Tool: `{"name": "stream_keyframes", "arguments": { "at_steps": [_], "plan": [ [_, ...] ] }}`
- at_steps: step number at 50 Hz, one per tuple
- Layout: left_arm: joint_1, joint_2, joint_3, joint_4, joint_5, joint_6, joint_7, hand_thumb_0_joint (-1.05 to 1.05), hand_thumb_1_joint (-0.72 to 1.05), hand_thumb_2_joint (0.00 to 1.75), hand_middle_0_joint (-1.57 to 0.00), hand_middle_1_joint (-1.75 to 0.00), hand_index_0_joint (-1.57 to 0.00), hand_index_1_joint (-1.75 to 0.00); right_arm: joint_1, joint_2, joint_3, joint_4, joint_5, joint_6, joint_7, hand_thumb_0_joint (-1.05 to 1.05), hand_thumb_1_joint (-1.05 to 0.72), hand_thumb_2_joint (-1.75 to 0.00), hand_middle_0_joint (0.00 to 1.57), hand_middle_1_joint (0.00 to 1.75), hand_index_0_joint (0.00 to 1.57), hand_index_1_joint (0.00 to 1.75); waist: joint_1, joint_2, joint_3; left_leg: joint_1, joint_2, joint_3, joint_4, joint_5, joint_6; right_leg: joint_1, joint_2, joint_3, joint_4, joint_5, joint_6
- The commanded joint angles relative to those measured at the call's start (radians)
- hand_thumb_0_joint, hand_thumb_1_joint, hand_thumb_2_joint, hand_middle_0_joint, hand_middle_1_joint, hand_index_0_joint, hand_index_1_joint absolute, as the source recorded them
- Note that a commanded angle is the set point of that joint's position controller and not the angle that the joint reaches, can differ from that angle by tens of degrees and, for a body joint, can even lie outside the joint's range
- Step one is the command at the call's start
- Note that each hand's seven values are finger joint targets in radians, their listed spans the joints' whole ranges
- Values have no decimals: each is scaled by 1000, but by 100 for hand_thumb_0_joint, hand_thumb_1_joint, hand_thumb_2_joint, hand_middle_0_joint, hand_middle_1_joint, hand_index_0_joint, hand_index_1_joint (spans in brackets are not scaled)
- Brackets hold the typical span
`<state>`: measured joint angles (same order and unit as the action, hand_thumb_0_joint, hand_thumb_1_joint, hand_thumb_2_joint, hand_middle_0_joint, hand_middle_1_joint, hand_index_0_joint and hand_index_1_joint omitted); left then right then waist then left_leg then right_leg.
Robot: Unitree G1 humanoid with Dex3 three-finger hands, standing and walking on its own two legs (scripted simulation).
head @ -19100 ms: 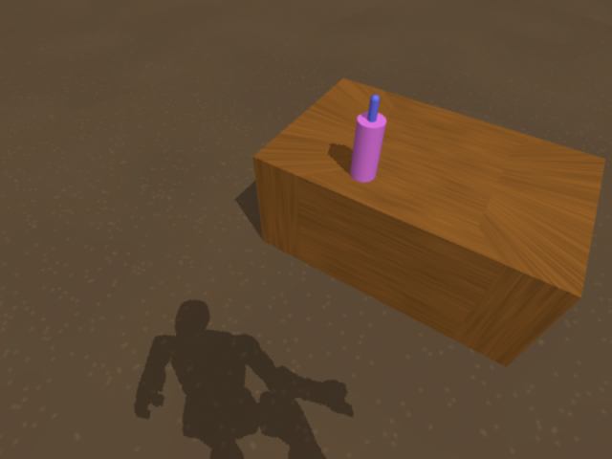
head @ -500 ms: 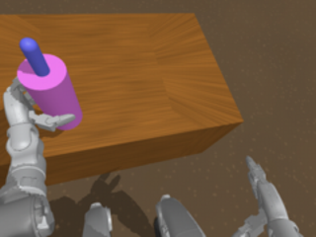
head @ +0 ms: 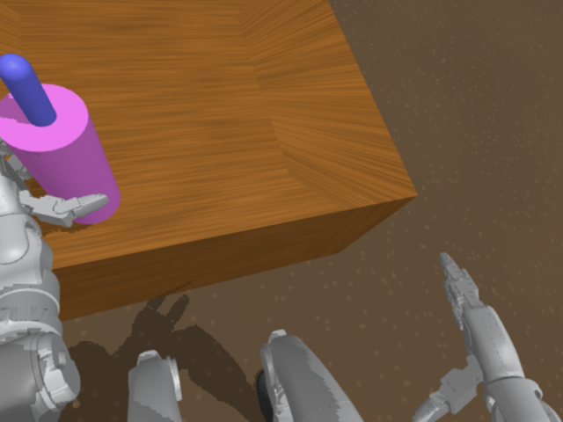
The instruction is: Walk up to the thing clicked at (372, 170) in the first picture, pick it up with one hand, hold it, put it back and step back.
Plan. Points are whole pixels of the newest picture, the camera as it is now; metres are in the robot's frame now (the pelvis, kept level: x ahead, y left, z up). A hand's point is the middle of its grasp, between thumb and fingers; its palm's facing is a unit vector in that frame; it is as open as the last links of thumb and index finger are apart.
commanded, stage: lower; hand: left
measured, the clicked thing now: (62, 149) +0.48 +0.18 +0.02
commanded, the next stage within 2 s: loosen in 0.96 s
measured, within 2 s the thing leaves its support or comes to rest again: rests again in 0.78 s
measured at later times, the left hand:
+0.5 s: hand (60, 179) +0.50 +0.21 -0.07, palm faces +0.22 -0.98 +0.00, open 11.4 cm
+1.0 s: hand (65, 187) +0.50 +0.21 -0.10, palm faces +0.22 -0.98 +0.00, open 11.4 cm
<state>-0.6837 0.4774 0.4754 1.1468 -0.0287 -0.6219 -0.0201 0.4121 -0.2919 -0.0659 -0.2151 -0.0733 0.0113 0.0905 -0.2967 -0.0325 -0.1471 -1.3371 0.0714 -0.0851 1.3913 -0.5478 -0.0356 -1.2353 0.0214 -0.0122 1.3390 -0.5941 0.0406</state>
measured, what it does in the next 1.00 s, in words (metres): stands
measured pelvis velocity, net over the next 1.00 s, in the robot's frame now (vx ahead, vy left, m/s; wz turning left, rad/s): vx -0.02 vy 0.00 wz -0.02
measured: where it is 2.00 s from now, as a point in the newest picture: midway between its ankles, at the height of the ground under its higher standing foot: outside the picture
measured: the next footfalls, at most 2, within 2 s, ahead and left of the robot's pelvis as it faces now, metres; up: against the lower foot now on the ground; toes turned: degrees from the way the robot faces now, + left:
none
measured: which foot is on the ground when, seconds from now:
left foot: down 0.00-1.00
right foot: down 0.00-1.00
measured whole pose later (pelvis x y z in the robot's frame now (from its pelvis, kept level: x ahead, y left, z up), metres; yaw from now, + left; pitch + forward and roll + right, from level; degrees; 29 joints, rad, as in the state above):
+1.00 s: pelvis -0.02 +0.00 -0.05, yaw -1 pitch +32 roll -7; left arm -0.72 0.57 0.52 1.17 0.02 -0.64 0.00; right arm 0.42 -0.31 -0.09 -0.35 -0.08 0.00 0.12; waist -0.37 -0.03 -0.17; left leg -1.56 0.07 -0.12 1.58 -0.58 -0.04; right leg -1.44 0.03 -0.03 1.51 -0.63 0.05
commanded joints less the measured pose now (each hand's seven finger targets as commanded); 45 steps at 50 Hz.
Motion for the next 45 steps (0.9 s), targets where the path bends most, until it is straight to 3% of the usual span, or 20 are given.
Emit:
{"name": "stream_keyframes", "arguments": {
  "at_steps": [1,5,8,10,14,20,23,24,25,26,27,28,32,33,34,37,38,42,44,45],
  "plan": [
    [-369,221,12,-189,5,-94,11,0,-14,117,-126,-137,-128,-138,57,-169,-139,-186,-2,-47,-18,0,52,-6,5,5,5,5,1,294,-553,489,-31,14,-120,376,38,147,29,-33,-119,367,-56],
    [-387,246,19,-225,17,-96,17,0,-12,118,-126,-138,-129,-139,62,-180,-163,-176,-6,-46,-14,0,52,-6,5,5,5,5,-6,345,-572,471,-31,19,-100,349,38,120,29,-26,-101,346,-58],
    [-380,229,10,-197,18,-89,21,0,-12,117,-127,-137,-129,-138,56,-168,-143,-185,-5,-47,-8,0,52,-6,5,5,5,5,-12,342,-549,448,-27,11,-95,329,35,92,31,-33,-89,321,-61],
    [-369,233,14,-184,21,-84,22,0,-12,119,-127,-139,-129,-139,25,-187,-166,-204,-2,-48,-11,0,52,-6,5,5,5,5,-15,340,-553,456,-24,2,-96,326,30,70,34,-42,-78,305,-63],
    [-377,235,22,-179,23,-83,33,0,-10,121,-129,-141,-131,-141,32,-189,-172,-201,-3,-46,-13,0,53,-6,5,5,5,5,-18,339,-550,417,-24,0,-91,271,32,46,36,-46,-66,267,-65],
    [-391,244,32,-203,18,-87,29,0,-11,121,-128,-141,-131,-141,39,-189,-161,-259,3,-50,-14,0,53,-6,5,5,5,5,-30,312,-613,415,-26,0,-55,339,37,81,37,-45,-48,338,-59],
    [-377,256,37,-179,20,-84,25,0,-8,121,-126,-138,-128,-139,61,-184,-162,-231,4,-48,-13,0,53,-6,5,5,5,5,-38,323,-584,387,-28,6,-38,340,41,59,35,-39,-41,345,-56],
    [-357,259,40,-174,26,-81,29,0,-10,121,-126,-139,-128,-140,82,-203,-183,-235,2,-47,-12,0,53,-6,5,5,5,5,-43,316,-584,380,-29,11,-31,334,45,65,35,-36,-44,347,-55],
    [-381,286,51,-198,30,-83,31,0,-10,121,-127,-139,-128,-139,71,-194,-167,-256,5,-47,-11,0,53,-6,5,5,5,5,-34,313,-595,370,-31,12,-30,325,46,74,36,-34,-43,343,-55],
    [-367,264,41,-171,31,-81,29,0,-10,121,-126,-139,-128,-140,73,-187,-170,-242,3,-45,-9,0,53,-6,5,5,5,5,-40,318,-571,357,-33,14,-28,314,46,67,33,-30,-46,337,-54],
    [-378,284,52,-205,31,-83,29,0,-9,121,-124,-137,-126,-138,42,-189,-165,-289,8,-49,-9,0,53,-6,5,5,5,5,-27,317,-596,367,-32,12,-33,306,44,75,33,-29,-46,326,-55],
    [-375,264,42,-168,33,-83,29,0,-11,120,-124,-137,-126,-138,67,-185,-170,-260,6,-44,-8,0,52,-6,5,5,5,5,-45,328,-559,350,-31,11,-39,280,41,55,33,-32,-43,302,-57],
    [-399,276,42,-199,34,-88,28,0,-10,120,-125,-138,-127,-138,52,-189,-170,-277,6,-47,-7,0,53,-6,5,5,5,5,-39,355,-576,376,-29,4,-35,296,36,25,36,-43,-23,297,-64],
    [-388,254,36,-187,30,-87,25,0,-10,120,-125,-137,-127,-138,46,-193,-177,-292,6,-50,-7,0,53,-6,5,5,5,5,-43,351,-581,387,-28,3,-30,299,36,18,36,-44,-24,297,-63],
    [-363,269,40,-162,37,-83,28,0,-12,119,-123,-136,-125,-137,82,-202,-192,-246,4,-46,-8,0,53,-6,5,5,5,5,-51,357,-551,380,-26,2,-32,290,37,1,37,-47,-25,288,-64],
    [-384,269,38,-192,36,-89,27,0,-12,118,-123,-135,-125,-136,38,-194,-171,-301,5,-53,-5,0,53,-5,5,5,5,5,-44,358,-579,386,-27,-2,-22,324,34,6,36,-51,-11,312,-64],
    [-372,281,51,-177,34,-90,27,0,-12,118,-123,-135,-125,-136,71,-196,-181,-255,3,-49,-5,0,53,-6,5,5,5,5,-44,379,-567,394,-25,-4,-20,330,31,-13,37,-52,-3,307,-67],
    [-369,269,43,-161,37,-91,30,0,-12,117,-123,-134,-125,-135,70,-205,-193,-294,2,-53,-5,0,53,-6,5,5,5,5,-65,366,-563,369,-26,-2,-11,305,35,-9,36,-48,-6,303,-63],
    [-384,293,50,-173,41,-93,29,0,-14,117,-122,-134,-124,-135,77,-191,-174,-265,3,-50,-2,0,53,-6,5,5,5,5,-50,385,-562,372,-27,-4,-7,312,32,-27,36,-50,4,299,-65],
    [-379,274,47,-166,38,-93,27,0,-12,117,-123,-134,-125,-135,71,-196,-181,-290,3,-54,-1,0,53,-6,5,5,5,5,-57,375,-569,373,-25,-7,-4,308,33,-36,38,-53,10,293,-66]
  ]
}}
